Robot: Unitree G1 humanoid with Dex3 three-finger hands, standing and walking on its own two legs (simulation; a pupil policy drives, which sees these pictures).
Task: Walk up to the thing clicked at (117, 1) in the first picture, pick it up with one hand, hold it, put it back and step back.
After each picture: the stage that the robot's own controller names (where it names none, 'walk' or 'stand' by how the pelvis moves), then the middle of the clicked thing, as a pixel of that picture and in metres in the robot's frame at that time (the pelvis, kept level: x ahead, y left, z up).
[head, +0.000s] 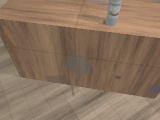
stand; (114, 4) +0.88 -0.17 +0.03
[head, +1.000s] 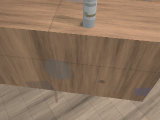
rise first; (90, 4) +0.79 +0.02 +0.06
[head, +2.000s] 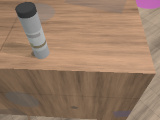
stand; (35, 33) +0.55 +0.23 +0.04
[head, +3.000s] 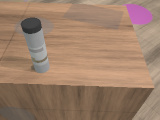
stand; (37, 48) +0.51 +0.20 +0.03
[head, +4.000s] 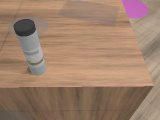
stand; (32, 50) +0.49 +0.22 +0.03
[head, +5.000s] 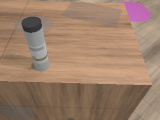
stand; (37, 47) +0.52 +0.20 +0.02
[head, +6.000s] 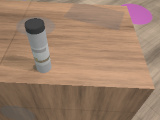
stand; (40, 48) +0.52 +0.19 +0.02
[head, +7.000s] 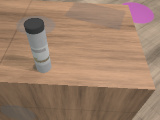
rise first; (39, 48) +0.51 +0.19 +0.02
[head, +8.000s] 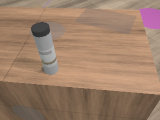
rise first; (46, 51) +0.52 +0.21 +0.03
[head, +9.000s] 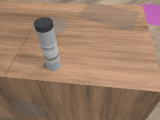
go down; (49, 46) +0.52 +0.19 +0.03
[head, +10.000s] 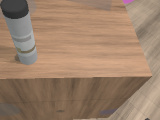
go down; (22, 36) +0.50 +0.18 +0.06
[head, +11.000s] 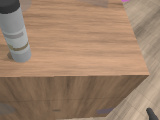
approach; (14, 32) +0.50 +0.19 +0.08
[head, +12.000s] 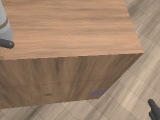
close in; out of the picture +0.53 +0.21 +0.11
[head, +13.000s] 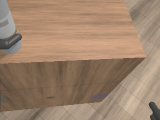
lift; out of the picture +0.49 +0.20 +0.11
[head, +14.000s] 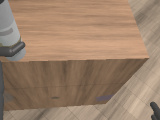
lift; (4, 28) +0.47 +0.20 +0.10
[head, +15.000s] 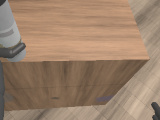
lift; (4, 29) +0.47 +0.20 +0.10
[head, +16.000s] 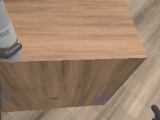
lift; (0, 30) +0.47 +0.20 +0.11
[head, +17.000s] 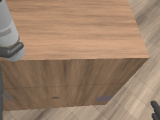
lift; (2, 29) +0.47 +0.20 +0.11
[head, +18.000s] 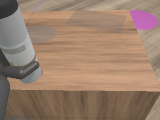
lift; (16, 45) +0.32 +0.17 +0.25
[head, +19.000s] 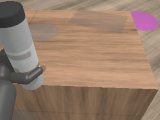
hold; (22, 53) +0.32 +0.18 +0.21
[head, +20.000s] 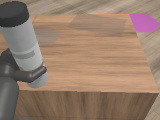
crouch; (26, 52) +0.33 +0.16 +0.22
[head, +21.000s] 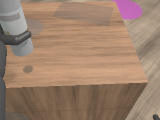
crouch; (11, 17) +0.46 +0.19 +0.22
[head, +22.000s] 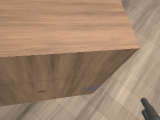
lower; out of the picture +0.53 +0.22 +0.11
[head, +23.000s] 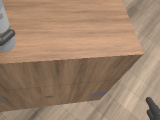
lower; out of the picture +0.51 +0.20 +0.11
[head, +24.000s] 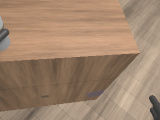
lower; out of the picture +0.51 +0.21 +0.11
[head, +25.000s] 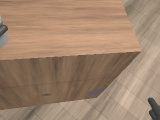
lower; out of the picture +0.52 +0.21 +0.11
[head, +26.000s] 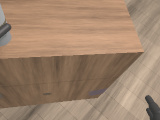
loosen; out of the picture +0.52 +0.21 +0.12
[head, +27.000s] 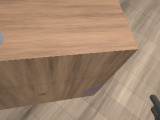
withdraw; out of the picture +0.51 +0.22 +0.11
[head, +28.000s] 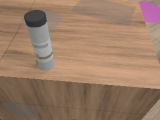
sink last; (41, 44) +0.49 +0.19 +0.07
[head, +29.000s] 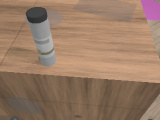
stand; (43, 40) +0.51 +0.20 +0.07
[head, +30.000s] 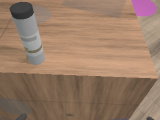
stand; (30, 37) +0.51 +0.22 +0.09
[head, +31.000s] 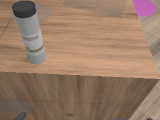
stand; (32, 36) +0.51 +0.21 +0.09
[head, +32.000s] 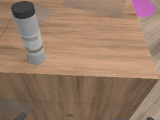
stand; (31, 37) +0.51 +0.21 +0.09
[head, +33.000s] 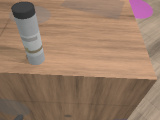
stand; (31, 37) +0.51 +0.21 +0.09
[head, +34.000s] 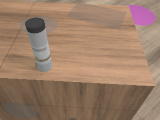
stand; (40, 47) +0.52 +0.20 +0.03
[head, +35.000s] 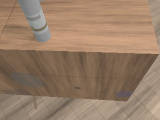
walk; (35, 16) +0.59 +0.22 +0.04
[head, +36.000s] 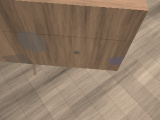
walk; out of the picture +0.89 +0.16 +0.05
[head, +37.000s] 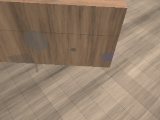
stand; out of the picture +1.12 +0.22 +0.04
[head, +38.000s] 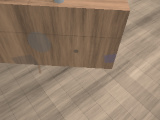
stand; out of the picture +1.12 +0.19 +0.02
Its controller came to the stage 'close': yes
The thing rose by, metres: 0.20
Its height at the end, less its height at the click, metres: +0.00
